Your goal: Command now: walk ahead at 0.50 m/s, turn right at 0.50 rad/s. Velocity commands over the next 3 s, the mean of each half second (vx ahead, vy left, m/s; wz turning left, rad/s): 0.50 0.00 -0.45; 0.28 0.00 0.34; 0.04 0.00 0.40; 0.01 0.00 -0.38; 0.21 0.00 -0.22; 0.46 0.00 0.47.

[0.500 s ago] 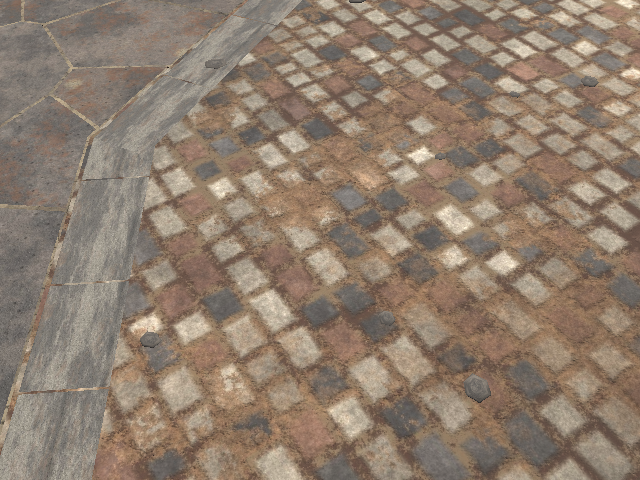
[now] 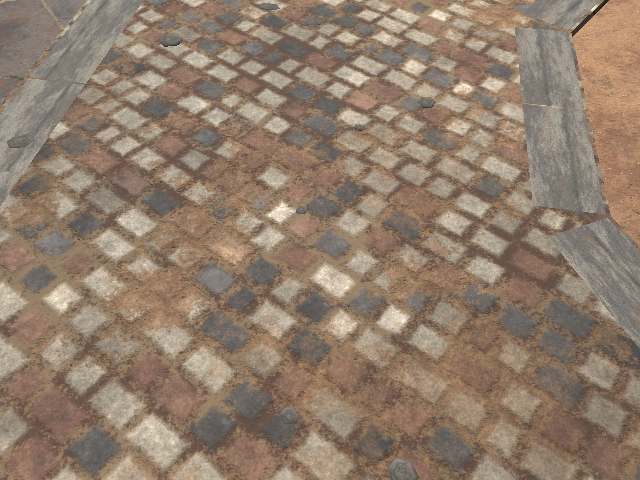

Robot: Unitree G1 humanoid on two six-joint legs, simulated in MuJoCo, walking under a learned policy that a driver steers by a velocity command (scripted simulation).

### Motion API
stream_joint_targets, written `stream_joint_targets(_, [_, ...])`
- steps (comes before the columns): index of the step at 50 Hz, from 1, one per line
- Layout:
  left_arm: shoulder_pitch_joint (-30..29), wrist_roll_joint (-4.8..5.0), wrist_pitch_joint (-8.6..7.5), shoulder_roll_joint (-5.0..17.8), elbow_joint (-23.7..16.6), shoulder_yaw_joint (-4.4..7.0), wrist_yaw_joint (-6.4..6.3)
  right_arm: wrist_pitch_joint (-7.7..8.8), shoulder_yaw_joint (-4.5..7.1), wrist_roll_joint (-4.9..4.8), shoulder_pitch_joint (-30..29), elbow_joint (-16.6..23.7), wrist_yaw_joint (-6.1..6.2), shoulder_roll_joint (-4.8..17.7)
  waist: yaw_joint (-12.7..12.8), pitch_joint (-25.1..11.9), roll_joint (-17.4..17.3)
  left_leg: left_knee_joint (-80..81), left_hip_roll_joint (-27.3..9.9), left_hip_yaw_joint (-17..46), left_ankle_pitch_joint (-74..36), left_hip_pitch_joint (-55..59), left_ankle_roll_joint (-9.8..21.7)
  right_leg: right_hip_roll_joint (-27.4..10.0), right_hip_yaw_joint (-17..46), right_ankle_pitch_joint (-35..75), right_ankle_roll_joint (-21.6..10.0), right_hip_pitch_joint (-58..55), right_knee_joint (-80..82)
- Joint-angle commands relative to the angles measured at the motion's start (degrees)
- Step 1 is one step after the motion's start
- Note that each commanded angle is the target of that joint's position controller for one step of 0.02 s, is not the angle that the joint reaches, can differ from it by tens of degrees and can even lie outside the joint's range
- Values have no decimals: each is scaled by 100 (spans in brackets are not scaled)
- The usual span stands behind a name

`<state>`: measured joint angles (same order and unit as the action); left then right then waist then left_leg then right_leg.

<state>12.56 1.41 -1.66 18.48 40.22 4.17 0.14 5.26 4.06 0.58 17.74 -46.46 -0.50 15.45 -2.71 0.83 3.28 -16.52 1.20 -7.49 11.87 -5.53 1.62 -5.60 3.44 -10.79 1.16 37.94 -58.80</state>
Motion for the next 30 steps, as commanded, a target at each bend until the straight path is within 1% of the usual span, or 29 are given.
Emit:
stream_joint_targets(1, [-100, -11, -46, 3, -431, -57, 99, 113, 174, -17, -539, 380, 58, 815, 162, 201, -657, 899, -1542, 581, -1557, -58, 902, -182, 89, 891, -19, 135, 839])
stream_joint_targets(3, [-531, -19, -61, -35, -583, -94, 180, 78, 203, -51, -391, 297, 82, 948, 4, 312, -579, 903, -1567, 311, -1543, 35, 834, -119, -121, 1204, -98, 13, 1415])
stream_joint_targets(5, [-858, -9, -51, -5, -748, -99, 248, 27, 239, -108, -220, 201, 87, 1067, -90, 413, -549, 854, -1663, 145, -1526, 319, 751, -90, -243, 1172, -213, 16, 1806])
stream_joint_targets(7, [-1088, -7, -36, 74, -904, -77, 306, -45, 275, -172, -99, 118, 84, 1166, -118, 473, -555, 663, -1770, 3, -1773, 693, 650, -23, -381, 884, -362, 40, 2064])
stream_joint_targets(8, [-1117, -16, -28, 131, -965, -51, 328, -87, 294, -194, -77, 95, 86, 1227, -75, 439, -588, 449, -1796, -91, -2274, 844, 591, 75, -500, 638, -459, -74, 2158])
stream_joint_targets(9, [-1038, -29, -13, 220, -999, -4, 338, -127, 320, -213, -81, 93, 98, 1322, 26, 306, -678, 94, -1791, -196, -3190, 957, 526, 251, -669, 338, -573, -363, 2198])
stream_joint_targets(10, [-757, -47, 13, 354, -973, 72, 334, -170, 348, -237, -92, 103, 116, 1421, 222, 53, -783, -490, -1755, -305, -4166, 1013, 458, 483, -855, 40, -700, -851, 2200])
stream_joint_targets(11, [-40, -40, 33, 560, -806, 208, 309, -221, 349, -261, -157, 123, 134, 1444, 658, -344, -739, -1520, -1614, -474, -4757, 831, 341, 775, -1009, 83, -874, -1816, 2436])
stream_joint_targets(12, [952, -17, 80, 916, -531, 411, 220, -222, 278, -216, -80, 158, 161, 1284, 1120, -859, -521, -2945, -1386, -564, -4236, -52, 125, 902, -794, 310, -1094, -3424, 2614])
stream_joint_targets(13, [1209, 36, 101, 1636, -485, 558, 106, -145, 42, 69, 398, 434, 114, 567, 744, -1311, 1057, -5168, -645, -510, 172, -2499, -259, -595, 1807, 154, -1893, -5468, 2782])
stream_joint_targets(14, [1209, 22, -3, 1545, -734, 463, 151, 67, -53, 6, 232, 587, 45, 555, 762, -2366, 1000, -6284, 113, 903, 2323, -3600, -339, -1413, 4541, -1114, -2644, -6184, 3959])
stream_joint_targets(15, [1107, -40, -97, 1101, -682, 325, 207, 185, 89, -251, -521, 733, -8, 1061, 1005, -1755, 289, -6414, -214, 1299, 1821, -4170, -212, -1292, 3947, -1121, -2227, -5809, 4278])
stream_joint_targets(16, [870, -58, -154, 955, -647, 278, 203, 252, 52, -294, -734, 827, -6, 991, 830, -1066, 151, -6028, -432, 1221, 1304, -4220, -106, -1077, 3184, -748, -2021, -5017, 4265])
stream_joint_targets(17, [468, -53, -170, 781, -691, 221, 186, 261, 45, -166, -690, 742, 46, 932, 548, -664, -232, -5538, -665, 1227, 925, -3888, -122, -821, 2540, -115, -1838, -4168, 4246])
stream_joint_targets(18, [147, -114, -181, 529, -748, 135, 157, 205, 72, -94, -480, 618, 59, 955, 304, -533, -139, -5127, -881, 1229, 614, -3416, -149, -656, 1970, 514, -1717, -3555, 4317])
stream_joint_targets(19, [-4, -173, -194, 409, -790, 86, 137, 120, 72, -90, -308, 522, 37, 920, 179, -512, 2, -4986, -960, 1192, 421, -3054, -189, -544, 1701, 863, -1677, -3176, 4455])
stream_joint_targets(20, [-36, -183, -233, 383, -742, 74, 125, 48, 57, -75, -184, 431, 27, 829, 140, -527, 26, -4879, -961, 1099, 287, -2900, -262, -505, 1476, 1286, -1704, -2982, 4552])
stream_joint_targets(21, [18, -177, -273, 420, -660, 72, 115, -18, 40, -66, -138, 374, 29, 753, 126, -496, 8, -4740, -963, 1041, 138, -2842, -329, -487, 1208, 1606, -1714, -2830, 4633])
stream_joint_targets(23, [185, -178, -335, 524, -486, 88, 84, -100, -2, -75, -426, 436, 50, 638, 214, -268, -12, -4269, -992, 1020, -376, -3083, -424, -460, 815, 1798, -1665, -2734, 4823])
stream_joint_targets(25, [305, -186, -350, 519, -342, 72, 47, -107, -34, -95, -756, 502, 41, 573, 352, -97, -14, -3608, -994, 1038, -1082, -3283, -426, -385, 485, 1640, -1509, -2852, 4941])
stream_joint_targets(27, [338, -197, -361, 547, -238, 65, 24, -77, -58, -133, -1000, 533, -10, 519, 478, 35, 2, -2904, -898, 999, -1770, -3237, -365, -329, 187, 1329, -1344, -2942, 5056])
stream_joint_targets(29, [421, -196, -376, 622, -108, 80, 14, -53, -88, -173, -1282, 607, -67, 466, 617, 190, -3, -2395, -788, 935, -2126, -3186, -301, -426, 21, 1112, -1277, -3077, 5184])
stream_joint_targets(30, [421, -207, -367, 615, -34, 75, 7, -41, -97, -169, -1388, 645, -97, 450, 648, 313, -55, -2147, -727, 932, -2188, -3144, -262, -454, -119, 1381, -1250, -3142, 5142])
